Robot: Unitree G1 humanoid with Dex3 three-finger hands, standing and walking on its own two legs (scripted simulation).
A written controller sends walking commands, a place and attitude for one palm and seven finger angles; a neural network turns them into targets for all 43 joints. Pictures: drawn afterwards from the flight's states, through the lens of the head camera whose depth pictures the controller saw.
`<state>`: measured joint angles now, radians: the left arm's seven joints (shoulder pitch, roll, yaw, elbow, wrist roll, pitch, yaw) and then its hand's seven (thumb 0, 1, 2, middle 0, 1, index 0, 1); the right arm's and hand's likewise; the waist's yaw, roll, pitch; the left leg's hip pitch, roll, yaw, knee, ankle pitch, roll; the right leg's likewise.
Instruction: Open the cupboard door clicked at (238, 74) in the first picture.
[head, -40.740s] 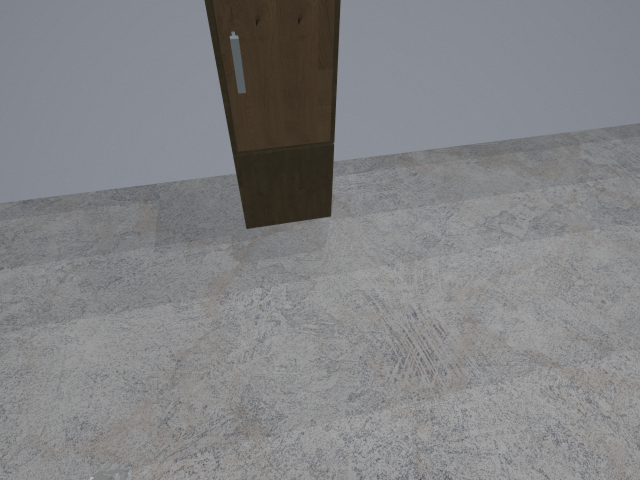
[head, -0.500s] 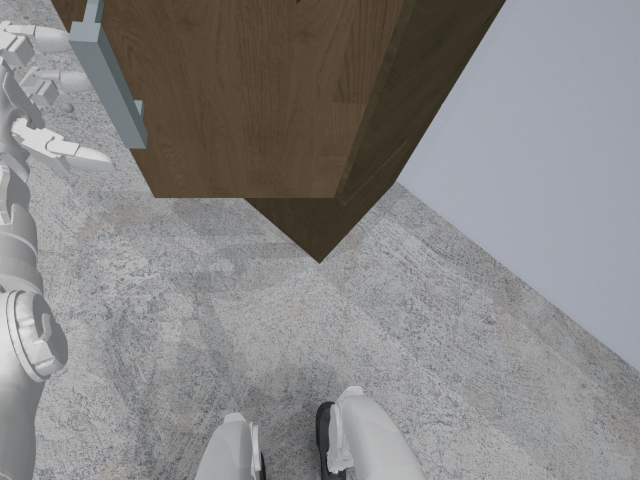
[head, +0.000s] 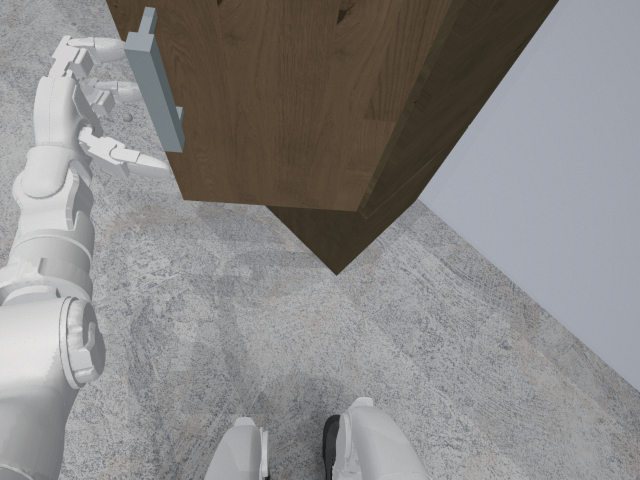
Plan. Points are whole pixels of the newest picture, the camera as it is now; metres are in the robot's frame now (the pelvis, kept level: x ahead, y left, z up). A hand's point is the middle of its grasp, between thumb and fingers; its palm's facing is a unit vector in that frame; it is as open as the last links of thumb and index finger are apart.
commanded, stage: slide the fingers in behind the handle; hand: left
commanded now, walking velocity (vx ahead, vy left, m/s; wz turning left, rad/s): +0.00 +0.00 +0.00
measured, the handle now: (163, 87) +0.56 +0.17 +0.07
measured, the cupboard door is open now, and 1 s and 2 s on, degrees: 45 44 63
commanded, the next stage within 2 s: close the thumb around the handle in 0.50 s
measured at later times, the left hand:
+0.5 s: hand (178, 117) +0.52 +0.15 +0.07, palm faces -0.05 -1.00 -0.04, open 13.9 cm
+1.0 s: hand (166, 123) +0.51 +0.16 +0.07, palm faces -0.05 -1.00 -0.03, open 9.5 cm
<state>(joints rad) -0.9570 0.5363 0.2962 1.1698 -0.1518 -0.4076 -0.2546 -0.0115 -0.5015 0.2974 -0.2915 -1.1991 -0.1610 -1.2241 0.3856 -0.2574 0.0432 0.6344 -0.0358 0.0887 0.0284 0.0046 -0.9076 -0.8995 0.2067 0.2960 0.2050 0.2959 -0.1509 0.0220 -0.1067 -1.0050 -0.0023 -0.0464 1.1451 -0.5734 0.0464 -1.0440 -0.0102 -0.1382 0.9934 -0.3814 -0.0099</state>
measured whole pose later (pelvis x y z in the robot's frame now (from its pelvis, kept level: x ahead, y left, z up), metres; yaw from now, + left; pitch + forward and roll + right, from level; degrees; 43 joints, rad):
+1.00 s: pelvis -0.01 -0.01 +0.00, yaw -2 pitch +24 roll -3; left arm -0.90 0.54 0.39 1.16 -0.10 -0.43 -0.29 0.00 0.15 0.58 -0.34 -1.27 -0.35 -1.27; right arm 0.39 -0.28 0.05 0.58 -0.02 0.07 0.01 0.01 -0.91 -0.90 0.21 0.30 0.20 0.30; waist -0.19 0.02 -0.10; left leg -0.97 0.02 0.01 1.12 -0.56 0.04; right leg -1.05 0.01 -0.08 1.00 -0.36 -0.02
